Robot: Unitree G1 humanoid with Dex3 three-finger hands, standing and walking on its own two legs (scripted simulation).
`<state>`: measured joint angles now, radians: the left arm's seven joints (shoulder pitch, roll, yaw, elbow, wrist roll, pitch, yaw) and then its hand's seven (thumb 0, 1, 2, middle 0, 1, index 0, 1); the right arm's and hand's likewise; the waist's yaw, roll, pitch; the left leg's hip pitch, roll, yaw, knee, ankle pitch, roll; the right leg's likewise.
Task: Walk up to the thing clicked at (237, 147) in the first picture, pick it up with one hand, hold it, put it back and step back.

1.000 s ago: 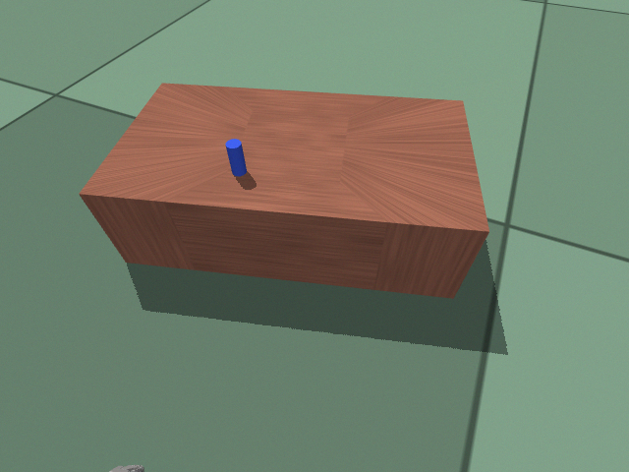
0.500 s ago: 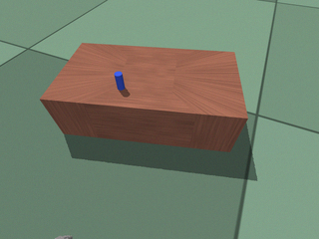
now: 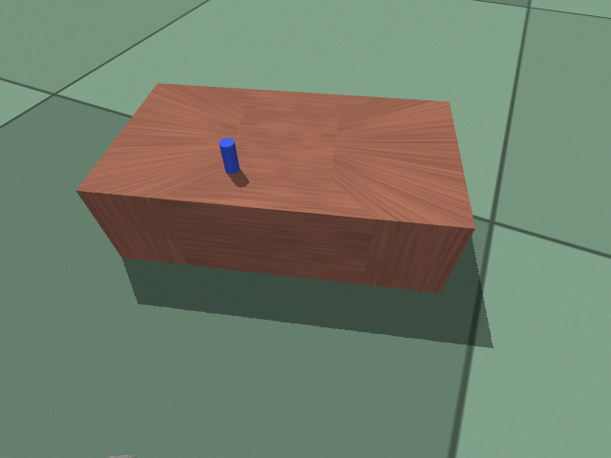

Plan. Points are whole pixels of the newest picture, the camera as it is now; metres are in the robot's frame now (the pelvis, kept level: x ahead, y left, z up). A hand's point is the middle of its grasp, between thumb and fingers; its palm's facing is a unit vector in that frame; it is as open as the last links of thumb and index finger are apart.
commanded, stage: stand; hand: left
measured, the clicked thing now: (229, 156) +1.04 +0.32 -0.33
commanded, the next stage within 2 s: walk up in 0.12 s
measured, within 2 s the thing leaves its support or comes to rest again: neither
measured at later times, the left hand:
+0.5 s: hand out of the picture +0.09 +0.39 -0.18, palm faces -0.06 -0.90 -0.42, open 7.4 cm
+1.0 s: hand (111, 316) +0.35 +0.38 -0.13, palm faces -0.07 -0.90 -0.44, open 7.4 cm
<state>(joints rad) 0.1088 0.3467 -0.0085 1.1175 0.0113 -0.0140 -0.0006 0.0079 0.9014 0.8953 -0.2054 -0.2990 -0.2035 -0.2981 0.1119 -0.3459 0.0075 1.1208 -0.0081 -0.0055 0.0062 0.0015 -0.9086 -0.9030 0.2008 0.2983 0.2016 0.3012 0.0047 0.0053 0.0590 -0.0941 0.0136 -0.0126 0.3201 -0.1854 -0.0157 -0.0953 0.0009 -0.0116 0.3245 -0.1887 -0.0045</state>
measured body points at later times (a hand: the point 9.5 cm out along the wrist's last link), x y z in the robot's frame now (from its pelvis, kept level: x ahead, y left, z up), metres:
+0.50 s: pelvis +0.07 +0.09 -0.03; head +0.09 +0.10 +0.42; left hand +0.09 +0.43 -0.15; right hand +0.13 -0.26 -0.12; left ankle +0.13 +0.21 -0.75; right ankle +0.00 -0.09 -0.71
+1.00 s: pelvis +0.25 +0.11 -0.02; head +0.26 +0.08 +0.43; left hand +0.35 +0.43 -0.10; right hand +0.29 -0.21 -0.15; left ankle +0.26 +0.24 -0.69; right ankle +0.28 -0.02 -0.75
